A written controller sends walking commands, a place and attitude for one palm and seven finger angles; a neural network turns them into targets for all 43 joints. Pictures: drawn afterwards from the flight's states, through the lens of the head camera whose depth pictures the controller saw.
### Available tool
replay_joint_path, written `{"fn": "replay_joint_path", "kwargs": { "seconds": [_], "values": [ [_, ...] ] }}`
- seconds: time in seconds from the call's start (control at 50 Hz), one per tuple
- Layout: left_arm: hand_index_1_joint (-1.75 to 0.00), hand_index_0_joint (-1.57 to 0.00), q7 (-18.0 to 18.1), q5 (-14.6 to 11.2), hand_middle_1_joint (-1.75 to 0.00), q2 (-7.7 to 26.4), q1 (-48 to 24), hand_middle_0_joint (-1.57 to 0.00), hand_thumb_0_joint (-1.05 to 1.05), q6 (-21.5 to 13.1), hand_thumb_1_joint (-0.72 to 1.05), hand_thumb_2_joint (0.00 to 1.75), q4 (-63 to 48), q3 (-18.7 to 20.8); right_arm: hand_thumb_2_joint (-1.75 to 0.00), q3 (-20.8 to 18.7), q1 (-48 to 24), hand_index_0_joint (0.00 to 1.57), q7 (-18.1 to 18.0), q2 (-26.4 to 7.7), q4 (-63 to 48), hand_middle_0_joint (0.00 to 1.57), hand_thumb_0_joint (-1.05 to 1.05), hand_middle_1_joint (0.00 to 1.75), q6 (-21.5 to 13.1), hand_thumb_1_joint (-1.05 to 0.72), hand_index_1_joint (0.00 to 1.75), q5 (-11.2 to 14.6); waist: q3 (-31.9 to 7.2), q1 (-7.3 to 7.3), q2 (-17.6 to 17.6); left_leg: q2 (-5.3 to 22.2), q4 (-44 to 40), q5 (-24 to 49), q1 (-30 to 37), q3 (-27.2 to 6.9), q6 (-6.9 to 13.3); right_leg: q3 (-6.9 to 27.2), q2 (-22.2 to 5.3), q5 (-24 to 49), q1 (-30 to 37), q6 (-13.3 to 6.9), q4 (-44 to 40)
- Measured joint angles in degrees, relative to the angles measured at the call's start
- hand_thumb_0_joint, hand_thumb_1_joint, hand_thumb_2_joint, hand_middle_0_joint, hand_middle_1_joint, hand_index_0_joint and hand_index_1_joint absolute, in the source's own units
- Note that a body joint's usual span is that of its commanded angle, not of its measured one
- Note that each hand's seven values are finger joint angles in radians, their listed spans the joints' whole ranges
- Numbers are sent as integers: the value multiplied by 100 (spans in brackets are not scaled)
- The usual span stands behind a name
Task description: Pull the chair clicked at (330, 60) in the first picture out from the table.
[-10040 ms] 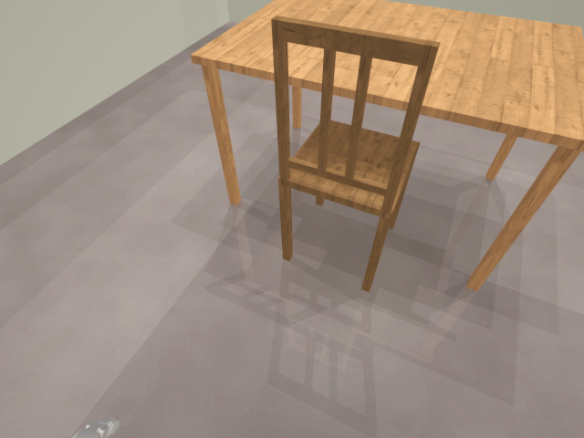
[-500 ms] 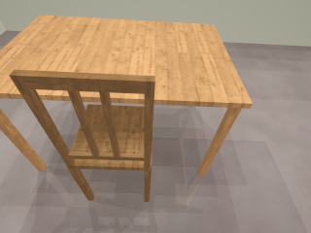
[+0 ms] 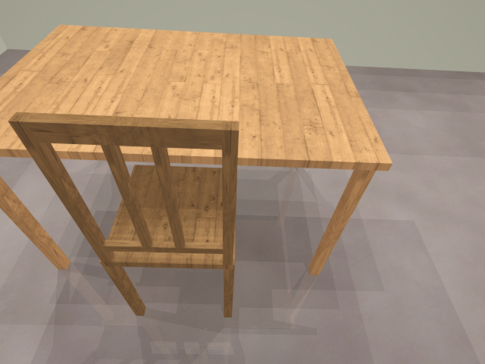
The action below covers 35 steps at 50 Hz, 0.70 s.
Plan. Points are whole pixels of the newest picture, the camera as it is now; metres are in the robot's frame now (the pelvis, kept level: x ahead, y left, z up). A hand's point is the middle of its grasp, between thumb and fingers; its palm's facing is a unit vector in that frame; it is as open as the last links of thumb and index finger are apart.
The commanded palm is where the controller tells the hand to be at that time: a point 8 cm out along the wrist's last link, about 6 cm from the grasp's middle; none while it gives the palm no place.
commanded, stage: look again from close up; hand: left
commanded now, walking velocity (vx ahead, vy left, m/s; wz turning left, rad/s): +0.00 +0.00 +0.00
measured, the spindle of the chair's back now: (131, 202) +0.44 +0.28 -0.05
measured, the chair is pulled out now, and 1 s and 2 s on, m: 0.00 0.00 0.00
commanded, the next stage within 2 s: none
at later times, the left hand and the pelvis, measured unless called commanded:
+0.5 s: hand out of the picture -0.03 +0.15 -0.18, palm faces +0.05 -0.99 -0.13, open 7.4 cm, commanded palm none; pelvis +0.00 +0.00 +0.00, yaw +0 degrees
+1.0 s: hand out of the picture -0.03 +0.14 -0.18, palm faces +0.05 -0.99 -0.14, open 7.4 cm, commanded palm none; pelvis +0.00 +0.00 +0.00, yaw +0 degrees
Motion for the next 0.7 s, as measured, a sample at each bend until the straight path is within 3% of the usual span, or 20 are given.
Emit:
{"fn": "replay_joint_path", "kwargs": {
  "seconds": [0.7],
  "values": [
    [-30, -20, -3, 3, -30, -10, 46, -20, 0, -3, 91, 89, 58, 14, -90, -6, 47, 20, -13, 51, 8, 20, 1, 30, -13, -91, 30, 1, -3, 8, 5, -2, -26, 9, 15, -3, -6, -1, -1, -5, 5, -6, -3]
  ]
}}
